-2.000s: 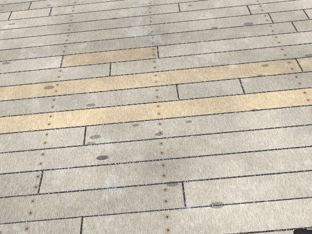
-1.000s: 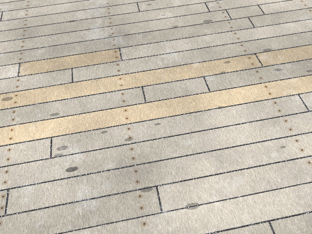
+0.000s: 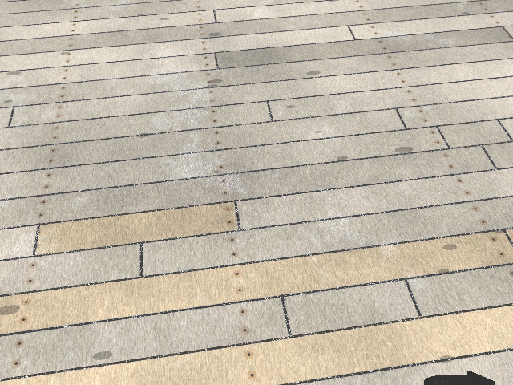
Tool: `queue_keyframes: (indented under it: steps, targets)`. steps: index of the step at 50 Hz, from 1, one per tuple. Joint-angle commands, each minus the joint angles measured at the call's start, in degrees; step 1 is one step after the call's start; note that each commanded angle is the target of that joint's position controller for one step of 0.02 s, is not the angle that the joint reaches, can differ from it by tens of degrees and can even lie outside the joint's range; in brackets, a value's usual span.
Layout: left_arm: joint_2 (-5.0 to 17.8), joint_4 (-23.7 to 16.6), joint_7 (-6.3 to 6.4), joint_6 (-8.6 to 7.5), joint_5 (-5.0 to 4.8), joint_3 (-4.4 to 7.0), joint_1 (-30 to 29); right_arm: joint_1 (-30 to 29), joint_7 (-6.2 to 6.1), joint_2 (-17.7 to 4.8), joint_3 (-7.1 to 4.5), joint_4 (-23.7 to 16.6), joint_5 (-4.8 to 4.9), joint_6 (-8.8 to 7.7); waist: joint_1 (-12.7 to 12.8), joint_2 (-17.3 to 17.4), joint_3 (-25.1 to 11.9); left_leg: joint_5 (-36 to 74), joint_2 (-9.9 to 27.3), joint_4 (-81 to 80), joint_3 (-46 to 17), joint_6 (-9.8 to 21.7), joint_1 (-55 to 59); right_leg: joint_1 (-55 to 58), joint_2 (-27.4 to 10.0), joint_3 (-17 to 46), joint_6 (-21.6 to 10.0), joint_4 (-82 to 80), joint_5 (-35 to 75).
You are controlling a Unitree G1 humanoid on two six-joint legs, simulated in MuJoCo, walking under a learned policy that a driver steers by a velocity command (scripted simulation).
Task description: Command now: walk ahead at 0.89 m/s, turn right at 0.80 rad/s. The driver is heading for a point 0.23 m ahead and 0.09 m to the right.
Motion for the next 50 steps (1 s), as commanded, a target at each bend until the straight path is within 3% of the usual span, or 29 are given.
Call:
queue_keyframes:
  steps: [1,3,5,6,7,8,9,10,11,12,13,14,15,17,18,20,21,23,26,28,29,30,31,32,33,35,41,50]
  targets:
    - [9.2,-4.4,0.40,-1.72,-0.42,2.43,-4.0,-8.2,0.80,-4.4,-0.65,-5.6,0.98,-0.30,-0.2,-2.6,8.8,12.7,-3.2,-16.8,6.6,-1.5,8.8,-16.8,-9.7,11.9,-6.9,-14.3,14.2]
    - [9.2,-2.3,0.41,-1.83,-1.36,2.55,-0.4,-8.5,0.66,-3.4,-0.49,-5.0,1.38,-1.08,2.2,-2.8,5.3,22.4,-6.5,-23.5,8.8,0.2,14.5,-11.2,-10.5,9.7,-3.7,-10.5,36.1]
    - [9.0,-0.5,0.92,-2.03,-1.56,2.40,2.3,-7.8,-0.11,-4.2,-0.97,-4.4,0.95,-1.74,3.2,-3.1,1.7,24.4,-9.1,-28.7,8.2,2.2,17.2,-2.2,-11.0,9.5,-0.6,-5.6,46.2]
    - [5.5,-0.9,2.47,-1.62,-4.06,1.64,4.8,-9.1,-1.21,-7.6,-3.35,-6.1,3.92,-4.14,2.9,-1.4,-1.3,23.7,-11.0,-33.1,4.4,1.7,20.9,1.8,-12.7,13.5,1.2,-0.1,41.7]
    - [8.4,-0.6,3.15,-1.12,-3.25,1.89,3.2,-5.1,-1.76,-9.4,-4.38,-5.4,4.57,-4.90,-1.0,-3.8,-4.8,24.2,-11.6,-33.8,5.0,1.8,23.8,6.3,-13.4,13.4,2.3,4.2,46.9]
    - [10.5,-1.7,3.28,-0.51,-2.02,2.42,-0.9,2.4,-2.17,-10.7,-5.29,-3.6,4.43,-5.36,-6.4,-6.5,-8.5,29.7,-10.1,-35.2,5.7,2.7,31.5,6.3,-12.7,11.6,4.4,13.3,50.3]
    - [7.6,-4.3,3.03,-0.15,-0.16,1.42,-5.4,14.2,-2.60,-12.0,-5.67,-0.8,3.52,-4.95,-11.8,-8.0,-16.1,37.0,-2.8,-29.7,0.9,5.3,47.2,-0.8,-11.6,10.8,6.9,27.7,42.4]
    - [-1.2,-4.9,2.51,-0.42,1.10,-1.01,2.7,19.6,-2.55,-14.4,-5.85,1.2,1.22,-4.94,-7.8,14.9,-25.4,69.1,16.2,-23.7,-20.2,17.6,68.5,-18.6,0.9,5.8,11.7,57.3,-12.9]
    - [1.9,-3.5,1.53,-0.81,-1.92,-1.33,11.2,21.3,-0.93,-13.2,-6.04,2.7,2.31,-4.49,-6.6,17.9,-37.3,56.1,22.6,-26.5,-38.0,23.5,75.6,-27.1,-1.2,11.3,12.2,69.4,-20.0]
    - [6.8,-4.0,1.67,0.16,-3.19,-0.24,3.8,16.2,-0.99,-10.1,-6.09,-0.2,2.27,-3.43,-8.5,10.3,-31.5,44.6,17.8,-29.2,-30.0,20.5,69.5,-28.7,-6.1,9.5,12.8,70.1,-16.7]
    - [7.5,-6.6,1.88,0.73,-2.69,-0.22,-3.9,10.8,-0.99,-7.2,-5.25,0.0,2.65,-3.03,-7.7,3.3,-20.6,44.7,13.7,-31.4,-20.3,17.7,58.1,-30.2,-8.6,5.2,12.8,64.4,-13.7]
    - [7.1,-8.4,2.39,1.12,-1.14,-0.28,-12.0,8.4,-1.07,-4.5,-3.98,0.7,3.12,-3.20,-7.3,-3.9,-12.4,46.8,8.9,-34.9,-13.5,14.8,47.1,-29.1,-10.0,1.9,12.3,59.0,-13.0]
    - [4.9,-8.9,2.07,1.34,-1.55,-0.55,-8.9,6.7,-0.95,-6.2,-4.29,1.9,3.10,-3.30,-3.4,1.2,-8.6,49.0,9.8,-35.5,-13.3,17.0,41.4,-28.4,-11.4,2.8,12.3,57.2,-12.4]
    - [2.6,-8.3,1.89,1.82,-1.35,-1.05,-6.6,4.8,-0.55,-5.5,-4.42,3.1,3.27,-3.21,-1.2,2.7,-5.2,47.6,6.6,-39.4,-7.4,16.7,31.9,-23.1,-13.2,1.5,12.1,46.5,-12.6]
    - [0.9,-8.3,2.12,1.76,-1.30,-1.52,-7.0,3.5,-0.45,-5.8,-4.57,4.0,3.24,-3.08,0.0,1.7,-5.3,47.7,5.3,-40.3,-4.8,16.0,28.8,-20.4,-13.5,-0.1,12.0,39.6,-11.5]
    - [-0.8,-9.0,2.50,1.60,-0.15,-2.49,-9.5,2.6,-0.77,-8.0,-5.17,5.3,3.20,-2.65,-0.3,2.1,-7.5,53.5,4.9,-41.7,-1.3,16.8,24.2,-13.2,-14.0,-2.2,12.3,28.7,-2.3]
    - [-0.7,-9.0,2.30,1.62,-0.43,-2.63,-9.2,1.8,-0.86,-9.1,-5.59,5.7,3.51,-2.31,0.2,5.2,-8.3,52.5,5.2,-41.1,-0.2,17.1,24.3,-11.1,-13.8,-2.7,12.4,24.1,1.7]
    - [1.7,-8.8,1.93,1.85,-0.53,-1.97,-11.4,2.7,-0.97,-9.2,-5.70,6.7,4.13,-1.56,-1.0,4.6,-9.3,42.5,4.1,-40.8,1.3,15.5,25.6,-8.6,-12.8,-3.3,11.9,19.2,8.7]
    - [2.9,-10.1,1.98,2.43,0.13,-1.26,-15.8,2.6,-0.90,-9.5,-5.56,8.0,4.60,-0.86,-1.0,3.6,-6.8,24.5,4.1,-39.6,0.3,13.1,22.3,-4.2,-12.3,-3.8,9.3,12.0,13.5]
    - [3.6,-10.8,2.19,2.60,0.96,-0.82,-17.2,3.7,-0.84,-6.9,-4.58,9.1,4.50,-0.58,-0.8,3.3,-4.3,10.2,1.1,-36.9,0.4,9.1,19.8,-0.3,-13.3,-2.5,6.7,4.9,16.8]
    - [5.9,-11.8,2.59,2.57,1.33,-0.49,-17.8,6.5,-0.83,-4.9,-3.88,9.7,3.32,-0.64,-2.3,-1.7,-4.8,2.3,-2.3,-32.9,2.5,5.6,18.2,2.6,-19.1,3.2,4.7,3.0,30.1]
    - [7.1,-12.6,2.96,3.10,1.35,-0.46,-20.4,14.2,-0.81,-3.7,-3.55,10.9,2.72,-0.47,-6.9,-9.6,-7.2,-9.4,-6.2,-30.5,5.6,2.8,18.6,2.7,-24.7,8.3,-0.2,3.3,30.6]
    - [3.2,-12.6,2.59,3.33,1.06,-1.33,-22.1,13.5,-1.32,-3.2,-3.22,11.2,2.96,0.56,-6.1,-10.5,-7.8,-7.7,-5.9,-31.4,5.6,1.5,23.8,-2.9,-23.5,8.4,-1.2,1.1,15.1]
    - [1.9,-12.6,2.02,3.39,0.63,-1.48,-23.6,10.4,-1.72,-5.0,-3.63,10.9,3.04,1.52,-5.2,-8.4,-3.9,-5.2,-6.1,-32.5,6.1,1.3,25.0,-7.5,-19.5,6.6,1.5,0.1,4.1]
    - [1.9,-12.3,1.71,3.28,0.65,-1.47,-23.8,8.7,-2.17,-5.6,-3.93,10.9,2.97,2.23,-4.7,-7.2,-1.9,-3.8,-6.2,-32.6,6.4,1.4,25.0,-9.3,-17.6,5.4,3.4,0.2,0.8]
    - [3.1,-11.5,1.35,2.46,0.57,-1.14,-22.4,9.4,-2.67,-6.4,-4.13,11.1,2.64,3.02,-4.6,-6.4,-0.6,-2.5,-5.6,-33.0,5.6,1.6,25.7,-10.3,-16.7,4.4,4.6,1.1,3.8]
    - [1.9,-9.8,1.96,1.57,0.17,-1.01,-20.2,8.4,-2.96,-5.9,-4.21,12.4,3.45,2.33,-3.5,-3.2,-4.8,4.9,-4.7,-31.9,5.1,1.7,27.2,-4.6,-15.5,1.8,4.3,6.9,22.0]
    - [1.4,-6.4,2.16,2.02,0.02,-0.43,-19.5,7.8,-3.60,-5.3,-4.56,14.9,3.67,3.66,-3.6,-1.9,-3.4,5.1,-4.6,-31.9,5.1,1.8,28.3,-5.4,-14.5,0.7,4.3,6.8,20.8]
